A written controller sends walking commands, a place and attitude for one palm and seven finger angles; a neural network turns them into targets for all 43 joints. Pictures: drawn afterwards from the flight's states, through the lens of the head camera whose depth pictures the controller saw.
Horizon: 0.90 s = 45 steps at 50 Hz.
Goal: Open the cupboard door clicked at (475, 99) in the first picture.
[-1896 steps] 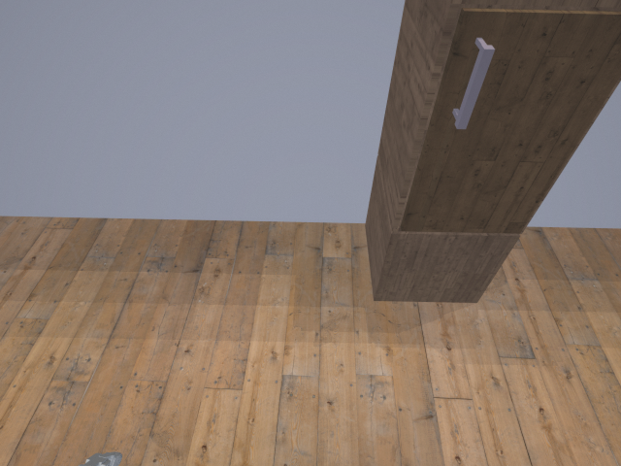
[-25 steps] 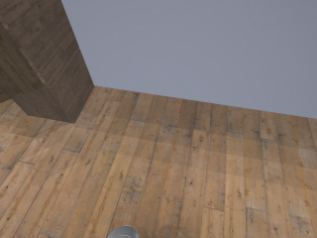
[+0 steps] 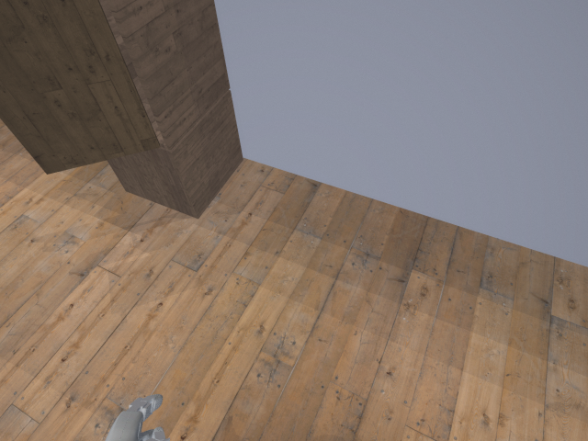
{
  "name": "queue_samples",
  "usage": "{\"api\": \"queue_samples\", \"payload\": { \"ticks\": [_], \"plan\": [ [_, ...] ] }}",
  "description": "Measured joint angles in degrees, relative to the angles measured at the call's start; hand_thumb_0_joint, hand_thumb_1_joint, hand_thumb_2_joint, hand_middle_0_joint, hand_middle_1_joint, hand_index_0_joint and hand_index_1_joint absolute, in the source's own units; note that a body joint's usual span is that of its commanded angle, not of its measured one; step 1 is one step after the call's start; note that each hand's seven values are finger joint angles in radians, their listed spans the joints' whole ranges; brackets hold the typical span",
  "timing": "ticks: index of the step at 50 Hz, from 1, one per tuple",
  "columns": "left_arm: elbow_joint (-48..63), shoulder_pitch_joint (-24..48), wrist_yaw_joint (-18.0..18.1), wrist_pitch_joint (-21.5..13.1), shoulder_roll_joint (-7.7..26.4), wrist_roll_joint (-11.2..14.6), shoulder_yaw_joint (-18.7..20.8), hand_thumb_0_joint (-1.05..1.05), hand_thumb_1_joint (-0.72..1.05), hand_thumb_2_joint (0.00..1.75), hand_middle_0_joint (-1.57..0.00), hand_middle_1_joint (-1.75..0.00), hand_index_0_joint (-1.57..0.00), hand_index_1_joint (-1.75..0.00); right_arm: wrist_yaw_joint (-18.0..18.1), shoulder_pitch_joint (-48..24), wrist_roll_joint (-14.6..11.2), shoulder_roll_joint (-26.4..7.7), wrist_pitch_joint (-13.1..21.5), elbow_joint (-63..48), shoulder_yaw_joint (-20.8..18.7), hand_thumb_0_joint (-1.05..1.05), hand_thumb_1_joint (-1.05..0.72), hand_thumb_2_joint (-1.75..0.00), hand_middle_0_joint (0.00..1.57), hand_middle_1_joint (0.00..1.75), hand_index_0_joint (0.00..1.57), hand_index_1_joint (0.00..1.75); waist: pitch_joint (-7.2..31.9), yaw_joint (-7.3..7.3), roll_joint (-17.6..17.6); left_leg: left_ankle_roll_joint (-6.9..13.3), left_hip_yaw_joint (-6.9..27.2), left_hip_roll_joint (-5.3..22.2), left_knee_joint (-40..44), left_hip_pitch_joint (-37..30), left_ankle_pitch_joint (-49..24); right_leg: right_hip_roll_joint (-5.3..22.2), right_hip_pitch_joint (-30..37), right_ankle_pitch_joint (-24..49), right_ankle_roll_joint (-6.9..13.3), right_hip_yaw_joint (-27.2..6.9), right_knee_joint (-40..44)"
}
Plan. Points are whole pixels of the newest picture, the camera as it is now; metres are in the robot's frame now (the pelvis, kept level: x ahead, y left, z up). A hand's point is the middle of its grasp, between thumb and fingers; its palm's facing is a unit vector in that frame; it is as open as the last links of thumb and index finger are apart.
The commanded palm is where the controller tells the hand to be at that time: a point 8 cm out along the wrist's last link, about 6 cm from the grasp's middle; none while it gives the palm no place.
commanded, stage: turn to face it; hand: left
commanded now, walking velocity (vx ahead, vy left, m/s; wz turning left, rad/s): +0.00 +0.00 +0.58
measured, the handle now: out of the picture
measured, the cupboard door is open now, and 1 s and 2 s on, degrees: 44 44 44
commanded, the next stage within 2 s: take the last steps up to it in 0.40 s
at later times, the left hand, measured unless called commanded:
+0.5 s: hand out of the picture -0.05 +0.21 -0.18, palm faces +0.34 -0.91 -0.25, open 7.3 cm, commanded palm none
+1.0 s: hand out of the picture +0.01 +0.20 -0.15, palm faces +0.47 -0.85 -0.22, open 7.3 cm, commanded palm none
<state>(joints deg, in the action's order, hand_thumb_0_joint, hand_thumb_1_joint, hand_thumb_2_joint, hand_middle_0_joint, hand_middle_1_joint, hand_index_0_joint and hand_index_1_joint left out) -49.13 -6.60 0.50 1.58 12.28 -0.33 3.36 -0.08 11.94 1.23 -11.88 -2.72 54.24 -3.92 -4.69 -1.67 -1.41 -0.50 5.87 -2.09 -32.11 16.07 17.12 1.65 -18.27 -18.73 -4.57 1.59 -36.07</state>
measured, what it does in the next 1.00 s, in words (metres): steps on the spot, turning left: right foot, then left foot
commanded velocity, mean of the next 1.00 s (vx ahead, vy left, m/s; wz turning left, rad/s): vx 0.16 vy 0.08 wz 0.29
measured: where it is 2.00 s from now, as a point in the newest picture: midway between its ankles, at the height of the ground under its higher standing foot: (210, 384)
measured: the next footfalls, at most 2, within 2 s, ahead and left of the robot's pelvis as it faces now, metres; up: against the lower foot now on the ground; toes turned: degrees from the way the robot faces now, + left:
right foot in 0.02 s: +0.04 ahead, -0.12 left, +0.00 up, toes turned -2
left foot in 0.44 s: +0.01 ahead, +0.12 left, +0.00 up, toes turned +20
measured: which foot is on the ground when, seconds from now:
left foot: down 0.00-0.02, up 0.04-0.42, down 0.44-0.82, up 0.84-1.00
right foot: up 0.00-0.00, down 0.02-0.44, up 0.46-0.80, down 0.82-1.00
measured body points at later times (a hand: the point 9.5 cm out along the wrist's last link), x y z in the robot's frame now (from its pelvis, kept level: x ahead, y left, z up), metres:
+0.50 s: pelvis +0.00 +0.01 -0.01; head +0.04 +0.04 +0.44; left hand -0.07 +0.26 -0.16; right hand +0.20 -0.19 -0.14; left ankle -0.03 +0.11 -0.73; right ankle +0.00 -0.12 -0.71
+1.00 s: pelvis +0.07 +0.03 +0.01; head +0.09 +0.01 +0.46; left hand -0.01 +0.24 -0.13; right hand +0.18 -0.19 -0.15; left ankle +0.01 +0.16 -0.64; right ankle +0.08 -0.09 -0.73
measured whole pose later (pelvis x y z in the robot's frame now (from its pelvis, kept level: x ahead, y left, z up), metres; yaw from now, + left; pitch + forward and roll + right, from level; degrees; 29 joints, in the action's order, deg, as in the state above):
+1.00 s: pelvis +0.07 +0.03 +0.01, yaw +25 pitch -1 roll +2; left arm -58.2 -17.8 0.4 -2.9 7.9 -1.2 3.0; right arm -1.8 15.6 1.6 -12.6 -2.8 60.9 -4.4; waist -2.1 -0.4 -1.4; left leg -1.8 -0.4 2.3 -65.1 30.4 13.5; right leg 5.3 -6.6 -17.2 -0.5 9.8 -24.9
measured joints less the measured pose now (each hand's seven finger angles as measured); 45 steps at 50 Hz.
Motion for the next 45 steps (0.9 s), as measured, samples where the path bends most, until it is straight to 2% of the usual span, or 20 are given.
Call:
{"api": "queue_samples", "payload": {
  "ticks": [1, 3, 4, 6, 8, 12, 19, 21, 22, 23, 25, 28, 31, 35, 39, 41, 42, 43, 45],
  "plan": [
    [0.25, -0.07, 0.09, -0.67, -0.38, -0.19, -0.15, 0.00, 0.91, 0.90, -0.20, -0.30, -0.20, -0.30, -0.09, 0.34, -0.27, -0.32, -0.12, 0.10, -0.29, 0.01, -0.90, -0.90, 0.20, 0.30, 0.20, 0.30, 0.13, 0.00, -0.53, -0.35, 0.66, -0.19, -2.17, 1.07, 0.89, -0.18, 1.46, 2.27, 2.17, 0.71, 3.00],
    [0.24, -0.07, 0.33, -1.51, -1.61, -0.59, -0.83, 0.00, 0.91, 0.90, -0.20, -0.30, -0.20, -0.30, -0.18, 0.09, -0.50, -1.32, -0.66, 0.77, -1.02, 0.01, -0.90, -0.90, 0.20, 0.30, 0.20, 0.30, -0.55, -0.32, -1.97, -0.99, 0.29, -0.62, -13.32, 4.75, 9.44, 0.06, 1.91, 1.02, 5.16, 2.68, 1.77],
    [0.23, -0.43, 0.43, -1.70, -2.08, -0.62, -1.13, 0.00, 0.91, 0.90, -0.20, -0.30, -0.20, -0.30, -0.27, -0.10, -0.45, -1.69, -1.06, 1.11, -1.29, 0.01, -0.91, -0.90, 0.20, 0.30, 0.20, 0.30, -0.75, -0.32, -2.04, -1.27, -0.66, -0.92, -20.24, 6.80, 11.31, 0.59, 2.50, 0.32, 5.71, 3.38, 1.75],
    [-0.10, -1.42, 0.67, -1.50, -2.85, -0.59, -1.40, 0.00, 0.91, 0.90, -0.20, -0.30, -0.20, -0.30, -0.63, -0.50, -0.36, -2.22, -1.69, 1.55, -1.65, 0.01, -0.91, -0.90, 0.20, 0.30, 0.20, 0.30, -0.91, -0.50, -1.94, -1.94, -2.79, -0.39, -31.13, 10.06, 10.06, 1.47, 4.18, 0.20, 5.92, 4.74, 3.30],
    [-0.75, -2.45, 0.83, -1.33, -3.26, -0.64, -1.47, 0.00, 0.91, 0.90, -0.20, -0.30, -0.20, -0.30, -1.01, -0.85, -0.30, -2.37, -1.92, 1.72, -1.65, 0.01, -0.91, -0.90, 0.20, 0.30, 0.19, 0.30, -0.80, -0.80, -1.35, -2.62, -4.50, 0.86, -35.74, 11.69, 7.75, 2.35, 5.60, 0.85, 5.77, 6.16, 5.22],
    [-1.98, -4.28, 0.77, -1.53, -3.38, -0.77, -1.50, 0.00, 0.91, 0.90, -0.21, -0.30, -0.20, -0.30, -1.34, -1.79, -0.38, -2.03, -2.09, 1.91, -1.31, 0.01, -0.91, -0.90, 0.20, 0.30, 0.19, 0.30, -0.86, -0.44, 0.50, -3.40, -6.30, 2.85, -31.67, 10.90, 7.24, 4.14, 7.42, 1.44, 5.73, 8.94, 7.50],
    [-4.11, -7.62, 0.59, -1.78, -1.07, -1.25, -0.44, 0.00, 0.91, 0.89, -0.21, -0.30, -0.20, -0.30, -1.18, -5.76, -0.75, -1.22, -1.42, 1.83, -0.22, 0.01, -0.91, -0.90, 0.20, 0.30, 0.19, 0.30, -1.80, 2.48, 2.75, -2.37, -9.05, 3.31, -13.46, 4.40, 8.99, 6.49, 7.46, -0.25, 4.52, 12.68, 5.40],
    [-5.27, -8.88, 0.54, -1.50, -0.13, -1.11, -0.04, 0.00, 0.91, 0.89, -0.21, -0.30, -0.20, -0.30, -1.12, -6.77, -0.75, -0.87, -0.66, 1.30, 0.19, 0.01, -0.91, -0.90, 0.20, 0.30, 0.19, 0.30, -1.64, 2.93, 3.30, -1.75, -10.16, 2.87, -5.86, 1.10, 4.91, 7.12, 6.80, -1.55, 3.72, 13.42, 3.14],
    [-5.67, -9.81, 0.46, -1.21, 0.22, -0.87, 0.13, 0.00, 0.91, 0.89, -0.21, -0.30, -0.20, -0.30, -1.19, -6.91, -0.66, -0.98, -0.09, 0.78, 0.42, 0.01, -0.91, -0.90, 0.20, 0.30, 0.19, 0.30, -1.08, 2.99, 3.00, -0.98, -10.40, 3.12, -1.30, -0.87, 0.12, 7.14, 6.01, -2.63, 3.22, 13.87, 1.16],
    [-6.24, -10.11, 0.38, -0.67, 0.82, -0.58, 0.32, 0.00, 0.91, 0.90, -0.21, -0.30, -0.20, -0.30, -1.07, -7.21, -0.45, -0.68, 0.54, 0.50, 0.42, 0.01, -0.91, -0.90, 0.20, 0.30, 0.19, 0.30, -0.94, 2.94, 3.48, 0.15, -10.34, 2.78, -1.16, -0.65, -1.26, 7.45, 4.61, -4.85, 2.38, 13.03, -2.17],
    [-7.26, -9.95, 0.71, 0.97, 1.81, -0.54, 0.58, 0.00, 0.91, 0.90, -0.20, -0.30, -0.20, -0.30, -0.71, -7.52, -0.15, 0.11, 1.08, 0.05, 0.93, 0.01, -0.91, -0.90, 0.20, 0.30, 0.19, 0.30, -1.08, 3.59, 4.53, 2.01, -10.33, 2.16, -3.46, -0.02, 1.29, 6.35, 1.12, -11.90, 1.77, 8.01, -10.83],
    [-8.48, -9.09, 0.64, 2.13, 1.84, -0.52, 0.78, 0.00, 0.91, 0.90, -0.20, -0.30, -0.20, -0.29, 0.44, -6.77, 0.08, 0.80, 1.40, -0.17, 1.60, 0.01, -0.91, -0.90, 0.20, 0.30, 0.19, 0.30, -0.42, 3.93, 3.95, 2.78, -9.48, 1.95, -1.63, -1.06, 1.86, 4.18, -3.08, -11.64, 1.36, 3.03, -20.41],
    [-8.37, -8.31, -0.12, 1.63, 1.15, -0.70, 0.71, 0.00, 0.91, 0.90, -0.20, -0.30, -0.20, -0.29, 0.78, -5.33, 0.09, 1.33, 2.00, 0.21, 2.11, 0.01, -0.91, -0.90, 0.20, 0.30, 0.20, 0.30, 0.20, 4.04, 3.07, 2.89, -8.60, 1.55, 2.12, -2.87, -0.17, 3.58, -5.01, -8.53, 1.29, 1.33, -23.18],
    [-7.67, -7.43, -1.00, 0.68, -0.35, -0.90, 0.35, 0.00, 0.91, 0.90, -0.20, -0.30, -0.20, -0.29, 0.51, -2.40, 0.11, 1.93, 2.66, 1.10, 2.22, 0.01, -0.91, -0.90, 0.20, 0.30, 0.20, 0.30, 1.15, 3.41, 1.59, 2.99, -7.57, 1.25, 5.33, -4.89, -1.43, 3.24, -4.53, -7.26, 1.53, 1.77, -18.37],
    [-6.75, -6.27, -1.66, -0.36, -2.04, -1.00, 0.05, 0.00, 0.91, 0.90, -0.20, -0.30, -0.20, -0.29, 0.43, 0.71, 0.22, 1.02, 2.50, 2.25, 1.38, 0.00, -0.92, -0.90, 0.20, 0.30, 0.20, 0.30, 1.67, 2.13, 0.15, 2.58, -6.68, 0.80, 4.77, -5.62, -0.43, 2.21, -1.02, -6.02, 2.05, 3.24, -6.83],
    [-5.80, -6.30, -1.88, -1.71, -2.45, -1.16, -0.05, 0.00, 0.91, 0.90, -0.20, -0.30, -0.20, -0.29, 0.19, 2.73, -0.03, 0.56, 2.17, 3.02, 1.11, 0.00, -0.92, -0.90, 0.20, 0.30, 0.20, 0.30, 2.14, 1.94, 0.04, 2.27, -6.22, 0.20, 0.91, -4.49, 2.07, 1.86, 2.85, -2.99, 2.78, 4.20, 2.12],
    [-5.61, -6.15, -1.73, -2.56, -2.82, -1.37, -0.03, 0.00, 0.91, 0.90, -0.20, -0.30, -0.20, -0.30, 0.10, 3.48, -0.24, 0.25, 1.94, 3.64, 0.87, 0.00, -0.92, -0.90, 0.20, 0.30, 0.20, 0.30, 1.99, 2.03, -0.26, 2.18, -6.05, 0.10, -3.89, -2.91, 5.71, 1.98, 3.24, 0.43, 4.00, 4.64, 2.59],
    [-5.58, -6.10, -1.49, -3.11, -3.40, -1.34, -0.19, 0.00, 0.91, 0.90, -0.20, -0.30, -0.20, -0.30, -0.04, 4.02, -0.16, -0.19, 1.44, 4.43, 0.64, 0.00, -0.92, -0.90, 0.20, 0.30, 0.20, 0.30, 1.76, 1.99, -0.92, 1.92, -5.49, 0.10, -10.45, -0.65, 8.80, 2.10, 3.62, 0.63, 4.82, 5.55, 1.42],
    [-5.72, -7.29, -1.00, -3.87, -4.25, -1.17, -0.46, 0.00, 0.91, 0.90, -0.20, -0.30, -0.20, -0.30, -0.55, 4.42, 0.17, -0.75, 0.26, 5.99, 0.20, 0.01, -0.92, -0.90, 0.20, 0.30, 0.20, 0.30, 1.94, 2.41, -1.14, 1.30, -5.42, 0.15, -23.51, 4.57, 8.35, 2.61, 5.32, -0.69, 5.30, 6.36, 1.69]
  ]
}}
